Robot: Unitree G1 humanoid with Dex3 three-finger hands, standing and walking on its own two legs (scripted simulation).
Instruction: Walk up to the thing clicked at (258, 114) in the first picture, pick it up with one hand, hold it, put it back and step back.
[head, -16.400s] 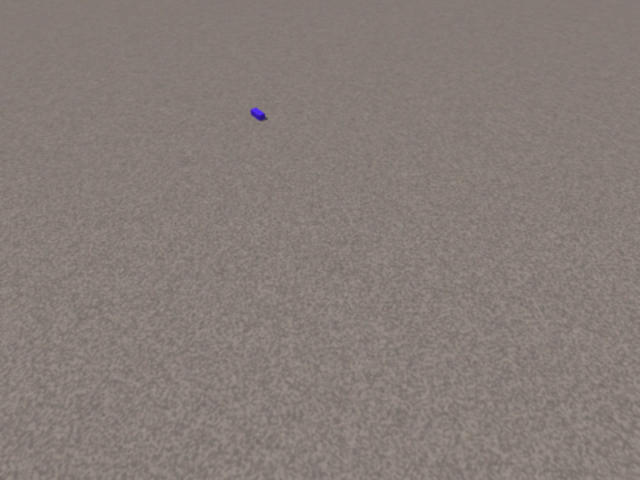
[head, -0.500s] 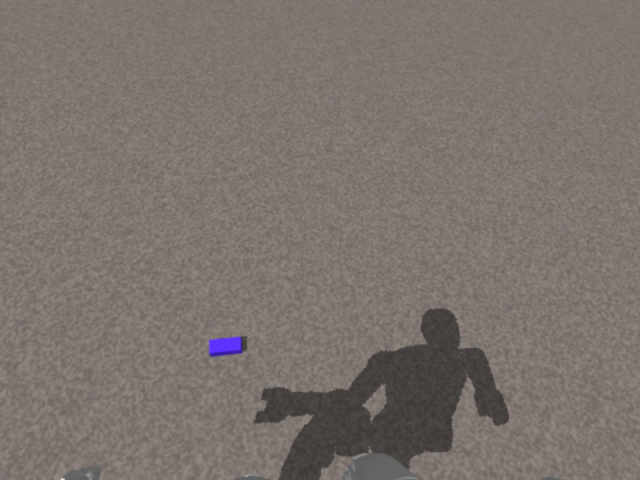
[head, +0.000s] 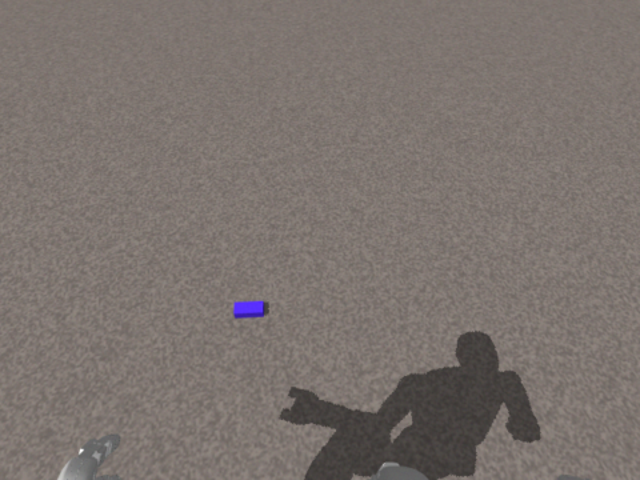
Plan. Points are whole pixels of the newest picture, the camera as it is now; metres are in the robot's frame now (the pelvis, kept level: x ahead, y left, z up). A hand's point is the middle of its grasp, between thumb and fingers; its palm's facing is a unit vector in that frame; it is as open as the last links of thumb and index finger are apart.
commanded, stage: walk up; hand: left
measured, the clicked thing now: (249, 309) +0.68 +0.23 -0.73
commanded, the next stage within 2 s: stand in 1.22 s
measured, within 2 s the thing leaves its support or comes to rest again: neither
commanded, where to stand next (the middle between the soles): +0.30 -0.01 m, yaw +0 degrees
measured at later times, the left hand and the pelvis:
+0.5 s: hand out of the picture -0.03 +0.24 -0.13, palm faces -0.01 -0.93 -0.37, open 7.4 cm; pelvis -0.08 -0.02 +0.01, yaw -2 degrees
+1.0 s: hand out of the picture +0.03 +0.24 -0.13, palm faces +0.02 -0.94 -0.35, open 7.4 cm; pelvis -0.07 -0.02 +0.02, yaw -1 degrees
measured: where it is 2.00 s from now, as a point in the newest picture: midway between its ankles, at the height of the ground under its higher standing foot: outside the picture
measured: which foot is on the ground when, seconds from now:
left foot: down 0.00-1.00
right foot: down 0.00-0.00, up 0.02-0.26, down 0.28-1.00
